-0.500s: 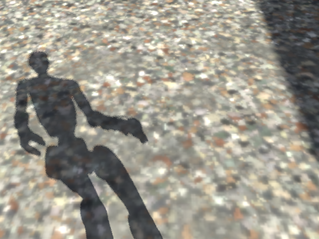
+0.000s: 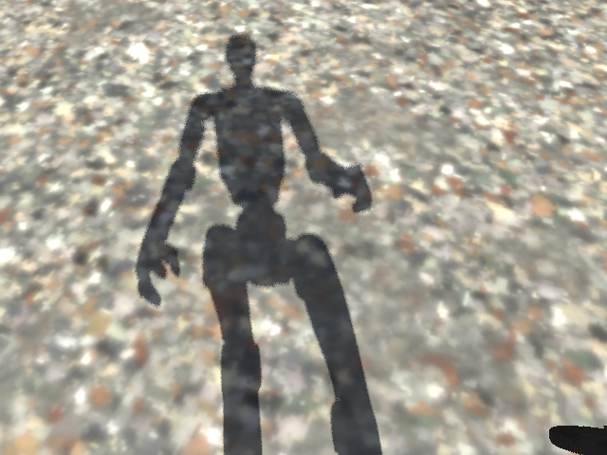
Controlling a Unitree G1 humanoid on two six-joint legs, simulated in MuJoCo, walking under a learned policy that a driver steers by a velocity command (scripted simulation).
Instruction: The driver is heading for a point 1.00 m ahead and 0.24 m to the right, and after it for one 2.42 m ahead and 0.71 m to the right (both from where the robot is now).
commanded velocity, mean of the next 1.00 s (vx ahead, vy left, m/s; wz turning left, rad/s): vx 0.49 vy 0.00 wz -0.30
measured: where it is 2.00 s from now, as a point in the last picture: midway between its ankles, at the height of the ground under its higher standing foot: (442, 243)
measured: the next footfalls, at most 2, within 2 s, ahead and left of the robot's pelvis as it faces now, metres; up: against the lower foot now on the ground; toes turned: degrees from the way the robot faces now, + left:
right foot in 0.48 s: +0.45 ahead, -0.09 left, +0.00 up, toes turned -6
left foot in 0.92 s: +0.75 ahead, +0.07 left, +0.00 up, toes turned -26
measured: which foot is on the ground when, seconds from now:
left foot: down 0.00-0.50, up 0.52-0.90, down 0.92-1.00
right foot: up 0.00-0.46, down 0.48-0.92, up 0.94-1.00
